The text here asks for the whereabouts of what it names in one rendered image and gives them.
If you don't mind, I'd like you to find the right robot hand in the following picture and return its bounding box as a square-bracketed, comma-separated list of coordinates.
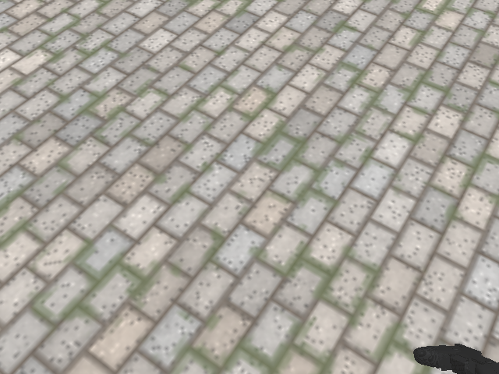
[413, 344, 499, 374]

